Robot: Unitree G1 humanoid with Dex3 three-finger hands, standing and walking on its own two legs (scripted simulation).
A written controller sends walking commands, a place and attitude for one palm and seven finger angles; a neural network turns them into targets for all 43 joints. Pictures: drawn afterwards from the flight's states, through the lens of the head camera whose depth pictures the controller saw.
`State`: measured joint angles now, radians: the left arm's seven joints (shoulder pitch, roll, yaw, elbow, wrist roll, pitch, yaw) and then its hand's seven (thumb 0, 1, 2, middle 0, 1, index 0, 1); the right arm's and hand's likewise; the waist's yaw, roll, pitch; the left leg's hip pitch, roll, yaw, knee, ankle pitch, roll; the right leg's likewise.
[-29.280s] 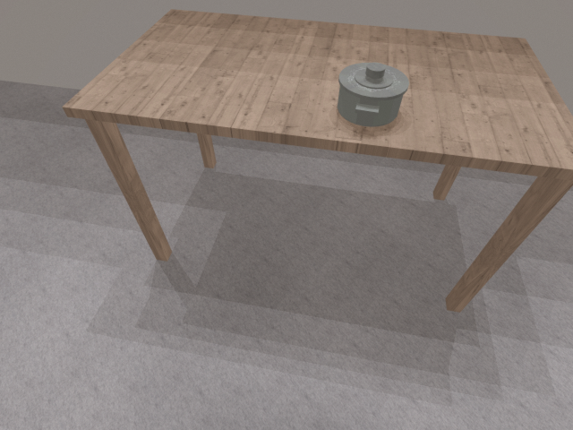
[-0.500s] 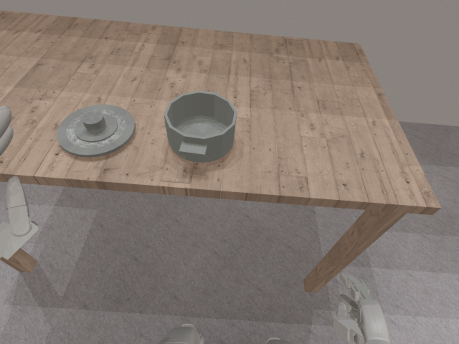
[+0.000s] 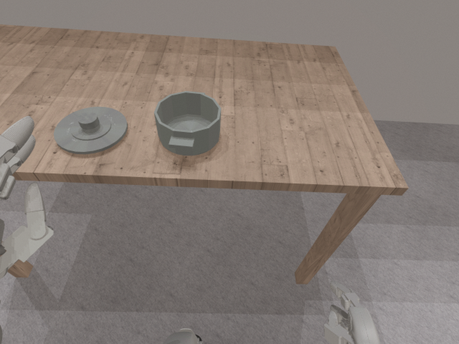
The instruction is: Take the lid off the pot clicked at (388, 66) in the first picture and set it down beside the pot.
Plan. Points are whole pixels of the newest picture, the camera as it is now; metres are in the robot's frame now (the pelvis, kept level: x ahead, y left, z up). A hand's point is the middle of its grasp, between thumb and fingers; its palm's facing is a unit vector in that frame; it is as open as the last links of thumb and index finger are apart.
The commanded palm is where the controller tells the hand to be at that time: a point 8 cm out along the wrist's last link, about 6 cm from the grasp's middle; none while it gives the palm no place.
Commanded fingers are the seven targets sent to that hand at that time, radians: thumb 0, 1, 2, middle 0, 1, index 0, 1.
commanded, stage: step back with the hand held close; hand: left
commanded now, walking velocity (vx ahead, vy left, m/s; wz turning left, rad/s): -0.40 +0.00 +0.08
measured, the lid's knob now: (88, 120) +0.58 +0.37 +0.02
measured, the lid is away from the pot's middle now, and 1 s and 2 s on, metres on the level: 0.24 0.24 0.24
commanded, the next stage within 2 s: stop stepping back and stand still in 0.20 s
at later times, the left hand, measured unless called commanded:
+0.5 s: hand out of the picture +0.05 +0.22 +0.19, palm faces +0.29 -0.84 -0.45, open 7.4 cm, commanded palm +0.00 +0.28 +0.21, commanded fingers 0.00 0.90 0.90 -0.20 -0.30 -0.20 -0.30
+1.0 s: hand out of the picture -0.01 +0.26 +0.20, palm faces +0.46 -0.81 -0.37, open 7.4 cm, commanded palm -0.06 +0.30 +0.21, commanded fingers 0.00 0.90 0.90 -0.20 -0.30 -0.20 -0.30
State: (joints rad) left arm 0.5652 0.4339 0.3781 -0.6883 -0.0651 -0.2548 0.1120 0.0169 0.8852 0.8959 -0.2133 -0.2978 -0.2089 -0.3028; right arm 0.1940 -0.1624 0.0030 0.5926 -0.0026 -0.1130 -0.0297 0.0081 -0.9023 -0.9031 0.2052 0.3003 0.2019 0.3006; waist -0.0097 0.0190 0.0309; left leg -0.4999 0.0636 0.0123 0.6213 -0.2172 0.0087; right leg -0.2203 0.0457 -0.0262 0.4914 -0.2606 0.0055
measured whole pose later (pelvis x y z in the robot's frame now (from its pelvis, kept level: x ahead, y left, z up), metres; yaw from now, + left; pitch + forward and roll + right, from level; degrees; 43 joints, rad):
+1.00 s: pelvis -0.17 +0.02 +0.00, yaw +4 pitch -1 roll -1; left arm 0.57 0.37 0.38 -0.63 -0.05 -0.23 0.13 0.01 0.88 0.90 -0.22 -0.30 -0.21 -0.30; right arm 0.29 -0.21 -0.01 0.64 0.01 -0.10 -0.06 0.01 -0.90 -0.90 0.20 0.30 0.20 0.30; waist 0.00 -0.04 -0.03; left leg -0.32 0.02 0.03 0.64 -0.41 0.05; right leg -0.23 0.01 -0.04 0.56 -0.32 -0.03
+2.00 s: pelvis -0.12 +0.03 +0.01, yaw +6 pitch -1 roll +0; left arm 0.23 0.16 0.03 1.09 0.01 0.00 0.05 0.02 0.95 0.90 -0.21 -0.30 -0.20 -0.30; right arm 0.30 -0.11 -0.05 1.09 -0.01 0.01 -0.04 0.02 -0.93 -0.90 0.20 0.30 0.20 0.30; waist -0.02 0.00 0.06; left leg -0.19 0.02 0.04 0.51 -0.31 0.01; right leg -0.13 0.01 0.02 0.47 -0.32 0.00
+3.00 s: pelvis -0.12 +0.04 +0.01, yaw +5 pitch -1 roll -1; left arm 0.26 0.15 0.02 1.11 0.01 0.00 0.05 0.01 0.92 0.90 -0.20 -0.30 -0.20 -0.30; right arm 0.28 -0.11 -0.06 1.11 -0.01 0.00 -0.04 0.00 -0.92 -0.90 0.20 0.30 0.20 0.30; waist -0.02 -0.01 0.07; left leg -0.17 0.02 0.06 0.49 -0.30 0.02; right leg -0.12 0.01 0.05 0.45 -0.31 0.01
